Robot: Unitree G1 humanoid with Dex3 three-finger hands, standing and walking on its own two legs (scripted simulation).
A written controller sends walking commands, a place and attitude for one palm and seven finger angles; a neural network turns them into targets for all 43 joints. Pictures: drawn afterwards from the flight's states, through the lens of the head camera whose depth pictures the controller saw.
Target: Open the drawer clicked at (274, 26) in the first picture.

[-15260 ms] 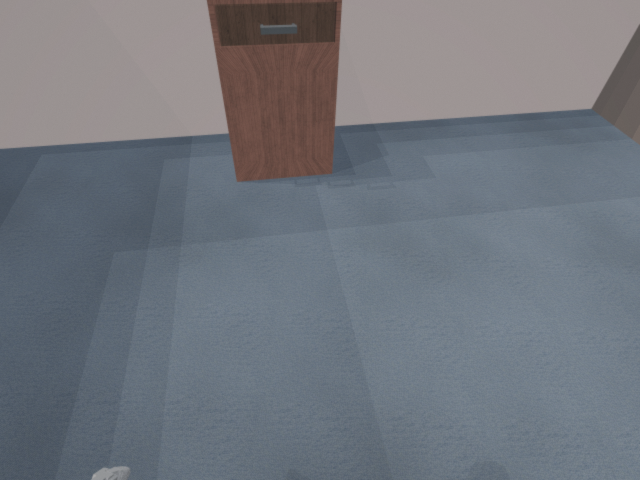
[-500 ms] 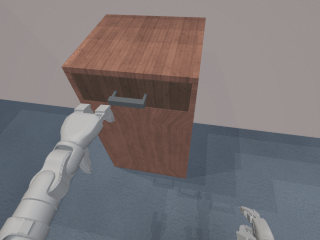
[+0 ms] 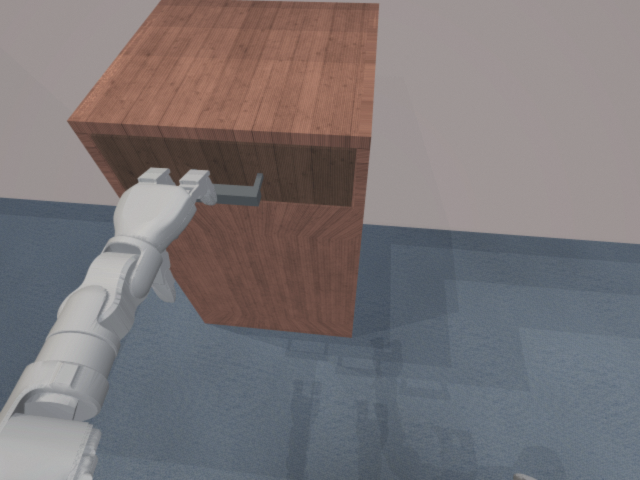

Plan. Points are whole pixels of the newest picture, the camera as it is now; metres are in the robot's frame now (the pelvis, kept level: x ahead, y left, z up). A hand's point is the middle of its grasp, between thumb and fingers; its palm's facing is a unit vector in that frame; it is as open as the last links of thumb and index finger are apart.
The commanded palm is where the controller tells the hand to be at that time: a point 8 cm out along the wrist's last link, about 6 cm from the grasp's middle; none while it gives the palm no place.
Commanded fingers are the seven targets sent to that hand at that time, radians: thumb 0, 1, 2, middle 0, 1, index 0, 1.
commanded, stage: move the hooked fingers above the handle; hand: left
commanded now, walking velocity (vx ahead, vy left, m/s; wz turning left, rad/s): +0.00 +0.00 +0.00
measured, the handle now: (223, 185) +0.57 +0.21 -0.03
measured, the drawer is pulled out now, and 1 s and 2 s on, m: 0.00 0.00 0.00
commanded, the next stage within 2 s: none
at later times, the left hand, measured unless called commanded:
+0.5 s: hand (209, 196) +0.48 +0.19 +0.04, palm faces -0.01 -0.02 -1.00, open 13.9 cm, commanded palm +0.47 +0.21 +0.10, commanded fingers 0.00 -0.50 0.30 -0.30 -1.20 -0.30 -1.20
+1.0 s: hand (216, 182) +0.53 +0.20 +0.03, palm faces -0.03 -0.02 -1.00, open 13.7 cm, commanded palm +0.51 +0.21 +0.09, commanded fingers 0.00 -0.50 0.30 -0.30 -1.20 -0.30 -1.20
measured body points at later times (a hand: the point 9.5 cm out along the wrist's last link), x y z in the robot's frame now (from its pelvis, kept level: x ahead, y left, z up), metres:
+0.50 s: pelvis +0.00 +0.01 -0.01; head +0.09 -0.01 +0.43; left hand +0.48 +0.19 +0.10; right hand +0.04 -0.27 -0.15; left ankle -0.05 +0.12 -0.73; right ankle +0.03 -0.12 -0.73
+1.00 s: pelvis +0.00 +0.01 -0.02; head +0.12 -0.01 +0.41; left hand +0.52 +0.19 +0.08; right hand -0.02 -0.27 -0.15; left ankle -0.05 +0.12 -0.73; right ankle +0.03 -0.12 -0.73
